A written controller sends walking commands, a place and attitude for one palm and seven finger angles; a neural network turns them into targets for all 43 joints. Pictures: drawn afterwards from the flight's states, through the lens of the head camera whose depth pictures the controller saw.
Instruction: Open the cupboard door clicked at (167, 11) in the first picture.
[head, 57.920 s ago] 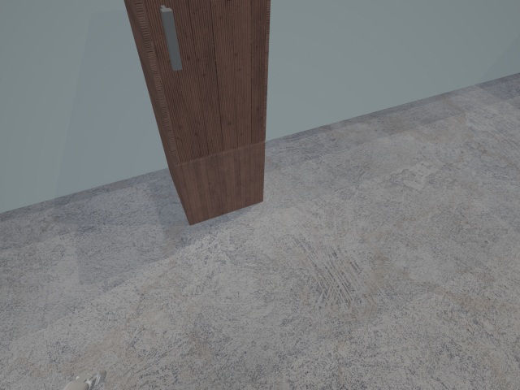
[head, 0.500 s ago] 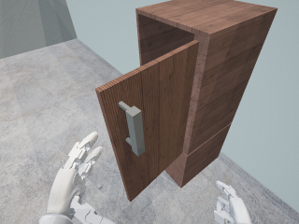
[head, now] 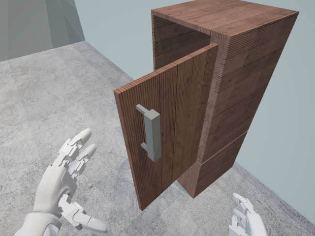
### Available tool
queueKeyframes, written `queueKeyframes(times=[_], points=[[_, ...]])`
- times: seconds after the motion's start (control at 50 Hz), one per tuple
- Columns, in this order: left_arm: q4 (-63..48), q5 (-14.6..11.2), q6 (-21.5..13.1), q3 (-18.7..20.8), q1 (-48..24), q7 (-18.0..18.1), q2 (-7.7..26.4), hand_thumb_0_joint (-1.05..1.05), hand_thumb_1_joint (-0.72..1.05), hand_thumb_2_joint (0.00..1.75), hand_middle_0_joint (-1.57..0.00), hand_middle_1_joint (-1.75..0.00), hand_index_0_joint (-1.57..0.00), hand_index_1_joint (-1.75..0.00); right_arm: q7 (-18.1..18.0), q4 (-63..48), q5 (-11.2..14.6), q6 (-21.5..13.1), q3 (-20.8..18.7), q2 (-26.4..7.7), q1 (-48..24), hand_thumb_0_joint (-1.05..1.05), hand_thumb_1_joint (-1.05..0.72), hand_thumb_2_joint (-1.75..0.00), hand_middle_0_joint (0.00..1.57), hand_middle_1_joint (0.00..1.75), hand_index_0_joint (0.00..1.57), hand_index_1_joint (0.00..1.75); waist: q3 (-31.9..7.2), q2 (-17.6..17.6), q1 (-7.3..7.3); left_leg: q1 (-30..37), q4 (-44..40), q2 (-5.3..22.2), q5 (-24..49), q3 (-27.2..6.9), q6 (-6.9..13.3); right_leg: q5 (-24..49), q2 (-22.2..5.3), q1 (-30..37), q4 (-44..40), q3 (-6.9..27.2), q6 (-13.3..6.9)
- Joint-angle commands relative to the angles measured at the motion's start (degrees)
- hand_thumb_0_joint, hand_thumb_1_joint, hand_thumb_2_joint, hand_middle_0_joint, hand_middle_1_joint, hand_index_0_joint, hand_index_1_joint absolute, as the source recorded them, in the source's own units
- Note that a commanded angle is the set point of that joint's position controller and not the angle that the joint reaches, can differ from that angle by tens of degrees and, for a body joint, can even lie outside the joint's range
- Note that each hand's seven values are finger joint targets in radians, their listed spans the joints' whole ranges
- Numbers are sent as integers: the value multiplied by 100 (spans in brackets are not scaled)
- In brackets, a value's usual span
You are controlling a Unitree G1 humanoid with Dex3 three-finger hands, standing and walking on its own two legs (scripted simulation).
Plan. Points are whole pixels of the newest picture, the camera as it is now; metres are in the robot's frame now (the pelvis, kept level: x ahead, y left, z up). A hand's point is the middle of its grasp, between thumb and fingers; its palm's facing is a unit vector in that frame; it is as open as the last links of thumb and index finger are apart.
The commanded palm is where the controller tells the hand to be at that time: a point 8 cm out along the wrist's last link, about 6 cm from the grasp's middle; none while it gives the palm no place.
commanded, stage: draw the hand back to the body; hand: left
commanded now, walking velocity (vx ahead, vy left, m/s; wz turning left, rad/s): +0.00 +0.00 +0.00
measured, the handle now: (147, 133) +0.33 +0.06 +0.13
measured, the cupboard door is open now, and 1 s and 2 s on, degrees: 97 97 97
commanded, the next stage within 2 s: step back with the hand held close in 1.18 s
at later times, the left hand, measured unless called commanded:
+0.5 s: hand (51, 170) +0.20 +0.24 +0.15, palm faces +0.31 -0.89 -0.34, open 12.7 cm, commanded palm +0.15 +0.28 +0.17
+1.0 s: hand (40, 156) +0.22 +0.26 +0.17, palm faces +0.42 -0.82 -0.38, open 7.7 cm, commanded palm +0.16 +0.31 +0.18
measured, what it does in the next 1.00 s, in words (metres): stands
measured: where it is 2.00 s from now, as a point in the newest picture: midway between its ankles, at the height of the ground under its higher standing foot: outside the picture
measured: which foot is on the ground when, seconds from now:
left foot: down 0.00-1.00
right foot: down 0.00-1.00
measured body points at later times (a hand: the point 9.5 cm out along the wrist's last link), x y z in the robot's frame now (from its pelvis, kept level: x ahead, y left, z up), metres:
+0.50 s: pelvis +0.01 +0.03 +0.01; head -0.01 +0.01 +0.46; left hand +0.17 +0.28 +0.17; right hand +0.19 -0.18 -0.07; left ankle +0.00 +0.09 -0.73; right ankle +0.00 -0.08 -0.73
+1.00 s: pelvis +0.02 +0.01 +0.02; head +0.00 -0.01 +0.47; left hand +0.19 +0.30 +0.19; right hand +0.20 -0.22 -0.07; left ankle +0.00 +0.09 -0.73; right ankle +0.00 -0.08 -0.73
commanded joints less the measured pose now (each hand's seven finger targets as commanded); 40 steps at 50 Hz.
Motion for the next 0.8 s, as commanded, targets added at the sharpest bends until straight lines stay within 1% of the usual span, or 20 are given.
queueKeyframes(times=[0.0,0.02,0.06,0.08,0.1,0.12,0.14,0.16,0.22,0.26,0.3,0.36,0.4,0.46,0.5,0.52,0.56,0.64,0.7,0.78], points=[[-1325,-104,-185,512,-517,-37,621,0,-47,32,-15,-30,-15,-30,-50,-1042,32,-410,-181,-503,-940,0,-90,-90,20,30,20,30,-163,-193,85,131,-698,74,986,-337,-28,604,-296,-192,-647,318,206],[-1336,-113,-161,576,-563,-30,656,0,-43,33,-15,-30,-15,-30,-59,-1043,28,-405,-179,-509,-925,0,-90,-90,20,30,20,30,-215,-292,97,149,-732,79,1022,-356,-37,664,-270,-170,-606,260,205],[-1395,-144,-165,707,-674,-30,762,0,-36,36,-16,-30,-16,-30,-60,-1006,23,-420,-174,-530,-945,0,-90,-90,20,30,20,30,-271,-158,111,220,-748,78,1107,-380,-58,753,-242,-119,-584,240,179],[-1492,-164,-179,621,-726,-53,675,0,-32,37,-16,-30,-16,-30,-55,-1032,31,-441,-155,-515,-943,0,-90,-90,20,30,20,30,-272,-108,88,246,-794,79,1112,-401,-80,771,-238,-140,-547,191,182],[-1809,718,-519,746,-764,675,1430,0,-29,39,-16,-30,-16,-30,-120,-1030,-120,-409,-168,-480,-1007,0,-90,-90,20,30,20,30,-100,-213,176,159,-963,125,1014,-408,-36,718,-297,92,-833,506,110],[-1415,776,-555,546,-283,953,932,0,-26,40,-16,-30,-16,-30,-130,-952,-189,-372,-150,-412,-947,0,-90,-90,20,30,20,30,107,-308,112,196,-1022,128,909,-389,-56,570,-338,36,-969,531,103],[-1237,812,-549,388,-123,1057,732,0,-22,42,-16,-30,-16,-30,-105,-945,-183,-315,-150,-418,-925,0,-90,-90,20,30,20,30,274,-446,68,169,-1067,148,786,-395,-67,424,-340,-48,-1020,517,114],[-1275,893,-599,418,-257,1159,791,0,-18,43,-16,-30,-16,-30,-80,-910,-191,-268,-174,-467,-940,0,-90,-90,20,30,20,30,242,-439,74,230,-1125,178,801,-419,-60,418,-337,47,-1065,530,99],[-1334,1070,-778,491,-396,1385,898,0,-8,48,-16,-30,-16,-30,-52,-846,-232,-167,-181,-471,-937,0,-90,-90,20,30,20,30,181,74,48,425,-1374,224,811,-436,-100,464,-343,239,-1063,496,89],[-1295,1149,-838,611,-369,1490,1027,0,-1,51,-17,-30,-17,-30,-46,-796,-257,-119,-201,-503,-959,0,-90,-90,20,30,20,30,104,98,80,526,-1477,255,959,-456,-119,580,-323,401,-1078,501,74],[-1343,1186,-893,640,-423,1553,1021,0,6,54,-17,-30,-17,-30,-36,-797,-276,-76,-210,-494,-972,0,-90,-90,20,30,20,30,21,113,80,586,-1613,294,1063,-515,-163,649,-320,537,-1039,473,78],[-1086,1197,-897,891,-426,1631,1179,0,17,58,-17,-30,-17,-30,-53,-737,-282,14,-234,-510,-1028,0,-90,-90,20,30,20,30,128,-183,103,579,-1714,312,1110,-509,-174,683,-299,653,-1138,476,80],[-1085,1198,-931,941,-514,1650,1163,0,23,62,-18,-30,-18,-30,-54,-720,-271,71,-256,-515,-1043,0,-90,-90,20,30,20,30,130,-233,85,656,-1785,337,1177,-532,-205,727,-293,684,-1162,477,83],[-972,1207,-952,1133,-532,1677,1278,0,34,66,-18,-30,-18,-30,-46,-654,-270,128,-282,-546,-1057,0,-90,-90,20,30,20,30,102,5,113,719,-1809,344,1437,-508,-259,880,-289,795,-1187,492,71],[-949,1191,-976,1215,-494,1683,1287,0,41,69,-18,-30,-18,-30,-33,-630,-265,161,-303,-539,-1047,0,-90,-90,20,30,20,30,46,-44,120,783,-1818,359,1638,-506,-290,986,-290,842,-1186,485,78],[-950,1180,-974,1281,-496,1683,1319,0,44,70,-18,-30,-18,-30,-26,-622,-270,177,-309,-553,-1050,0,-90,-90,20,30,20,30,2,59,136,811,-1809,358,1763,-498,-299,1058,-293,882,-1196,502,75],[-813,1172,-966,1525,-471,1703,1505,0,51,74,-19,-30,-19,-30,-21,-586,-265,208,-334,-574,-1064,0,-90,-90,20,30,20,30,-4,-84,173,809,-1789,363,1928,-463,-311,1176,-282,958,-1220,501,75],[-678,1120,-978,1737,-607,1703,1584,0,65,80,-19,-30,-19,-30,-24,-545,-243,291,-374,-561,-1031,0,-90,-90,20,30,20,30,23,-186,141,885,-1762,352,2068,-397,-294,1310,-285,938,-1294,525,85],[-582,1095,-999,1932,-745,1713,1712,0,76,84,-19,-30,-19,-30,-34,-503,-225,328,-396,-562,-1045,0,-90,-90,20,30,20,30,16,58,144,941,-1762,343,2060,-343,-287,1325,-313,939,-1346,550,87],[-533,1064,-1024,2158,-917,1722,1874,0,90,90,-20,-30,-20,-30,-35,-445,-214,345,-427,-583,-1035,0,-90,-90,20,30,20,30,-131,99,140,1051,-1716,329,2359,-318,-279,1542,-329,1030,-1369,573,92]])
